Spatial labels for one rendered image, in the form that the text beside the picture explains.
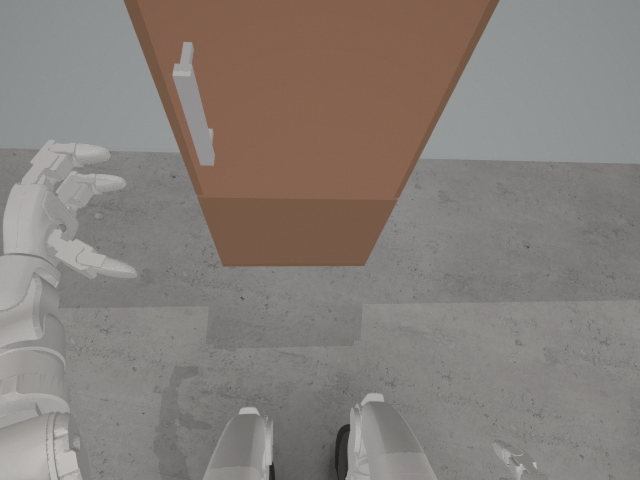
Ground robot thigh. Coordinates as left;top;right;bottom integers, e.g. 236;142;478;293
350;401;437;480
203;414;273;480

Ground left robot upper arm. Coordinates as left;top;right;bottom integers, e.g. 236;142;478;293
0;411;90;480

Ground left robot hand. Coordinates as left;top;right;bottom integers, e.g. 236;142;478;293
3;140;137;279

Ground left robot forearm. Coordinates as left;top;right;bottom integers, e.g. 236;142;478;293
0;253;70;428

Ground robot right thigh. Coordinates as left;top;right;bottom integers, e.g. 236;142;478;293
350;401;437;480

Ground cupboard door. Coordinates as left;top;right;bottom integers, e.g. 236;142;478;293
137;0;490;200

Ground robot left thigh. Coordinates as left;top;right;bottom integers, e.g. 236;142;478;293
203;414;273;480

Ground handle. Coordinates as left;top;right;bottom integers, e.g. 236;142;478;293
172;42;215;166

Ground right robot hand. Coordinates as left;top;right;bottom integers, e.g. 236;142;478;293
493;440;550;480

